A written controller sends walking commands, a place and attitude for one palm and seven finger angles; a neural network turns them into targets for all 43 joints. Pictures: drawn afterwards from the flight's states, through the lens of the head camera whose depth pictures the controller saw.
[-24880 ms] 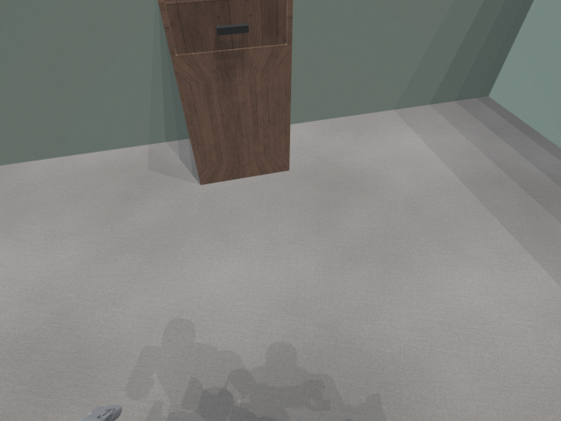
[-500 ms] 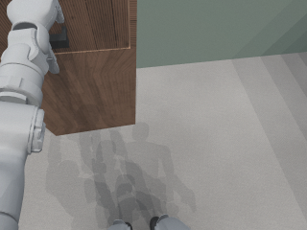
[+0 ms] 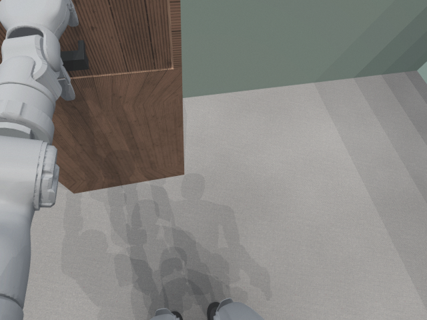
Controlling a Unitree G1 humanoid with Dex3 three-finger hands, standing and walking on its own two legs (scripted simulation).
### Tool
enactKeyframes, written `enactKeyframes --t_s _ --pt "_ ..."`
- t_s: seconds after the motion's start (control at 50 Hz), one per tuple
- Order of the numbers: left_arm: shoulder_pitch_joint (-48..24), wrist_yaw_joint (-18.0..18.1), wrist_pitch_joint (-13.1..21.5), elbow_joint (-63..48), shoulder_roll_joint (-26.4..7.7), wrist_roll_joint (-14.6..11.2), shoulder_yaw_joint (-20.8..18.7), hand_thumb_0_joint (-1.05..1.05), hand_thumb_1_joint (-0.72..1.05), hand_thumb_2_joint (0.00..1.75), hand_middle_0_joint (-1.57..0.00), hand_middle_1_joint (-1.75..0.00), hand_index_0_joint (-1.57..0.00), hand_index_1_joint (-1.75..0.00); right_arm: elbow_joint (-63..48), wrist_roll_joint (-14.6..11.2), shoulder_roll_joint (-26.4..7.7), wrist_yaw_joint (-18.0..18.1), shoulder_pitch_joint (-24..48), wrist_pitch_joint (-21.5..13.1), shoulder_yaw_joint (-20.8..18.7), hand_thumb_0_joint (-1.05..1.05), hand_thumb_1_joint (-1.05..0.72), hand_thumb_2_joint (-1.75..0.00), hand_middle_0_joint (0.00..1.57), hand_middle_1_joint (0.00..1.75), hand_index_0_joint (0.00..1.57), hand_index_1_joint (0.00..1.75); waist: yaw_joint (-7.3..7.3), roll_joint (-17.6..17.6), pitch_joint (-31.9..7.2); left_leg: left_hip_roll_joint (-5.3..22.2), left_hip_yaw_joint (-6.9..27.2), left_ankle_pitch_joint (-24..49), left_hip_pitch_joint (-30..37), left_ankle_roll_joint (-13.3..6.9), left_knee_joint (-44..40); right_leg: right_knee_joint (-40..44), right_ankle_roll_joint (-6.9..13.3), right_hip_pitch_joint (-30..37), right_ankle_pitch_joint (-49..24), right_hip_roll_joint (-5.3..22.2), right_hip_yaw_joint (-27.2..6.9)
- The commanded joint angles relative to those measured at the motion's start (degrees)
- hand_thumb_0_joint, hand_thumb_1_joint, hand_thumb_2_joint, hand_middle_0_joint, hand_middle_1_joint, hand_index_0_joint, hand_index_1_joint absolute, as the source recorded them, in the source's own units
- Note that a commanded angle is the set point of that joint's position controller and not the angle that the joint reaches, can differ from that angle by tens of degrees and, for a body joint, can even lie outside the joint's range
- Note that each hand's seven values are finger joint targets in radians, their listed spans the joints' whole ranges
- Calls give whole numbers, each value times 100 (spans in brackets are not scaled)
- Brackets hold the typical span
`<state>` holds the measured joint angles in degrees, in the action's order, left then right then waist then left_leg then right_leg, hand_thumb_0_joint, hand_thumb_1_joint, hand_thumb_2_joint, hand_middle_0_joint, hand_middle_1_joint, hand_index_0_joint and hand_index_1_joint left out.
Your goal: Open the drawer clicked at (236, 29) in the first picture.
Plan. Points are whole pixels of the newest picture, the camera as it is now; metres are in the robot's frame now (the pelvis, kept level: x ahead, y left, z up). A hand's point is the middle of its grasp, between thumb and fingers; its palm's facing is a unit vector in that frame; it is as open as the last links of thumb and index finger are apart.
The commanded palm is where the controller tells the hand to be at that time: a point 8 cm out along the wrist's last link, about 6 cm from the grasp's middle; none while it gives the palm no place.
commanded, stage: re-aim the fingers above the handle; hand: left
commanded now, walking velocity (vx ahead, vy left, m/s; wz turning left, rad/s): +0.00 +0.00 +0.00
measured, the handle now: (53, 54) +0.64 +0.20 +0.05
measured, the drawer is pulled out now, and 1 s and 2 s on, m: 0.00 0.00 0.00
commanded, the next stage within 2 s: lower the fingers behind the handle in 1.58 s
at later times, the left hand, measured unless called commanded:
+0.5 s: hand (53, 48) +0.58 +0.17 +0.11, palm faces -0.05 -0.05 -1.00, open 13.8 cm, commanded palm +0.58 +0.17 +0.15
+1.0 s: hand (32, 51) +0.59 +0.21 +0.11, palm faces -0.10 -0.06 -0.99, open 13.7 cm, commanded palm +0.60 +0.18 +0.15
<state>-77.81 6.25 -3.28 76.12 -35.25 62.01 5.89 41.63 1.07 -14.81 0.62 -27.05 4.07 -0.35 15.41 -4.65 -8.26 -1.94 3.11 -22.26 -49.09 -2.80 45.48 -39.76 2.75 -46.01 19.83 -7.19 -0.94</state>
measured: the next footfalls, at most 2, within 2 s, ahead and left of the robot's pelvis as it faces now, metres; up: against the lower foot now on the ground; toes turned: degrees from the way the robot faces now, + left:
none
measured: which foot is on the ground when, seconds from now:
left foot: down 0.00-1.00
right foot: down 0.00-1.00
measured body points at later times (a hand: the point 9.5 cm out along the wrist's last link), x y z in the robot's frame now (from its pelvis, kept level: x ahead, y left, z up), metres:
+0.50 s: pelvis +0.00 +0.01 +0.00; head +0.13 +0.02 +0.43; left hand +0.58 +0.17 +0.17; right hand -0.09 -0.25 -0.10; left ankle -0.03 +0.09 -0.70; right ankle -0.03 -0.09 -0.70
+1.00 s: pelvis +0.00 +0.01 +0.00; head +0.15 +0.03 +0.42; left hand +0.59 +0.21 +0.16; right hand -0.09 -0.25 -0.10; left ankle -0.03 +0.09 -0.70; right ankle -0.03 -0.09 -0.70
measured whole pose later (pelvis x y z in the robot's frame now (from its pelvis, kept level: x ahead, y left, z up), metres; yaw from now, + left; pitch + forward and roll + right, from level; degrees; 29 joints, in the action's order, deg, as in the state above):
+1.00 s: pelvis +0.00 +0.01 +0.00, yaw +1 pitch +27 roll -4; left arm -78.9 3.2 -0.5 74.9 -36.7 61.0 8.9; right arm 42.8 1.1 -14.9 0.7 -27.8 3.9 -0.4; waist 14.6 -3.9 -8.6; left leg -2.6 4.6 -22.8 -50.6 -3.4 46.9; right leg -39.5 2.1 -46.3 20.3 -6.6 0.6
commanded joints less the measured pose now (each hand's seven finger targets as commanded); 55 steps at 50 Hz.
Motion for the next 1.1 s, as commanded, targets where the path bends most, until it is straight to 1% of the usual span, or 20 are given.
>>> enactKeyframes --t_s 0.0,0.06,0.14,0.2,0.26,0.28,0.3,0.4,0.44,0.48,0.5,0.6,0.62,0.68,0.72,0.78,0.86,0.88,1.02,1.08 --pt "-3234 228 69 -1338 -1101 32 -113 0 -50 30 -30 -120 -30 -120 -1 -8 -1075 70 -1392 -30 -388 0 -90 -90 20 30 20 30 147 -647 -3054 193 14 3539 2438 -71 73 209 -168 1227 -2638 213 -5" --pt "-3066 260 28 -1153 -1286 84 -231 0 -50 30 -30 -120 -30 -120 -20 -19 -1089 95 -1393 -3 -363 0 -90 -90 20 30 20 30 123 -585 -2825 188 0 3230 2234 -73 -2 231 -163 1218 -2449 206 32" --pt "-3061 295 -3 -1142 -1133 127 -145 0 -50 30 -30 -120 -30 -120 -6 -16 -1102 76 -1401 -12 -379 0 -90 -90 20 30 20 30 113 -681 -2812 238 60 3434 2445 -43 12 212 -147 960 -2315 186 91" --pt "-3140 291 -19 -1231 -1057 101 -114 0 -50 30 -30 -120 -30 -120 2 -1 -1117 56 -1393 -7 -407 0 -90 -90 20 30 20 30 149 -670 -2891 255 75 3587 2579 -39 39 215 -146 908 -2304 177 98" --pt "-3122 300 13 -1414 -1061 74 -167 0 -50 30 -30 -120 -30 -120 -25 11 -1098 40 -1427 -13 -432 0 -90 -90 20 30 20 30 79 -788 -3091 267 129 3853 2834 -17 52 196 -143 875 -2310 154 121" --pt "-3110 281 14 -1460 -863 49 -32 0 -50 30 -30 -120 -30 -120 -33 17 -1075 24 -1412 -11 -435 0 -90 -90 20 30 20 30 88 -829 -3094 263 117 3933 2901 -13 55 213 -146 867 -2343 143 111" --pt "-3056 276 10 -1425 -942 39 -138 0 -50 30 -30 -120 -30 -120 -12 10 -1096 18 -1419 -6 -449 0 -90 -90 20 30 20 30 96 -651 -3076 285 171 4069 2916 -7 77 213 -147 849 -2344 146 141" --pt "-3004 335 -80 -1171 -1074 64 -208 0 -50 30 -30 -120 -30 -120 -8 4 -1109 44 -1340 21 -415 0 -90 -90 20 30 20 30 111 -475 -2758 227 64 3423 2467 -38 -26 258 -136 978 -2263 172 106" --pt "-3112 370 -92 -1109 -939 92 -70 0 -50 30 -30 -120 -30 -120 5 -7 -1100 45 -1342 -3 -390 0 -90 -90 20 30 20 30 152 -518 -2623 250 96 3263 2436 -40 -59 243 -142 841 -2101 175 140" --pt "-3084 385 -95 -1087 -1006 120 -102 0 -50 30 -30 -120 -30 -120 -24 -2 -1107 45 -1347 -20 -389 0 -90 -90 20 30 20 30 144 -556 -2663 242 98 3230 2479 -42 -47 244 -131 820 -2042 167 139" --pt "-3001 371 -69 -1093 -1320 146 -327 0 -50 30 -30 -120 -30 -120 -24 0 -1127 63 -1324 -4 -390 0 -90 -90 20 30 20 30 86 -552 -2776 241 76 3310 2458 -44 -3 220 -123 922 -2129 181 116" --pt "-3033 314 12 -922 -1861 258 -466 0 -50 30 -30 -120 -30 -120 -114 -19 -1151 193 -1279 9 -281 0 -90 -90 20 30 20 30 77 -483 -2705 219 8 2975 2053 -83 -3 175 -144 1099 -2112 225 86" --pt "-3103 276 28 -967 -1530 240 -162 0 -50 30 -30 -120 -30 -120 -159 -46 -1120 197 -1283 -6 -274 0 -90 -90 20 30 20 30 119 -572 -2718 217 23 2931 2122 -81 -11 191 -161 1013 -2046 226 77" --pt "-3241 178 155 -1269 -1512 154 -153 0 -50 30 -30 -120 -30 -120 -119 -56 -1156 201 -1383 -46 -322 0 -90 -90 20 30 20 30 155 -693 -3034 262 99 3232 2523 -81 60 194 -178 908 -2089 205 91" --pt "-3326 35 246 -1457 -1056 21 163 0 -50 30 -30 -120 -30 -120 -74 -73 -1131 183 -1436 -79 -367 0 -90 -90 20 30 20 30 239 -813 -3162 310 209 3706 2984 -57 118 228 -209 623 -2077 188 116" --pt "-3355 -118 360 -1594 -981 -121 109 0 -50 30 -30 -120 -30 -120 58 -57 -1138 133 -1528 -75 -413 0 -90 -90 20 30 20 30 238 -933 -3139 355 300 4203 3341 -21 182 259 -212 390 -2079 135 143" --pt "-3292 -124 386 -1389 -1001 -118 57 0 -50 30 -30 -120 -30 -120 148 -36 -1119 109 -1523 -21 -363 0 -90 -90 20 30 20 30 209 -995 -2813 326 279 4115 3068 -4 190 249 -181 316 -2065 132 159" --pt "-3297 -108 366 -1358 -769 -112 226 0 -50 30 -30 -120 -30 -120 146 -35 -1105 89 -1521 -28 -357 0 -90 -90 20 30 20 30 250 -1004 -2732 330 311 4111 3082 -1 182 247 -171 219 -2014 123 182" --pt "-3380 5 399 -1617 -846 -110 66 0 -50 30 -30 -120 -30 -120 172 33 -1101 21 -1561 -16 -419 0 -90 -90 20 30 20 30 214 -1079 -3081 354 341 4589 3296 30 304 162 -176 275 -2222 112 162" --pt "-3329 14 321 -1469 -687 -102 176 0 -50 30 -30 -120 -30 -120 166 10 -1092 1 -1526 -6 -399 0 -90 -90 20 30 20 30 217 -969 -2885 335 344 4290 3157 32 247 201 -162 262 -2054 99 213"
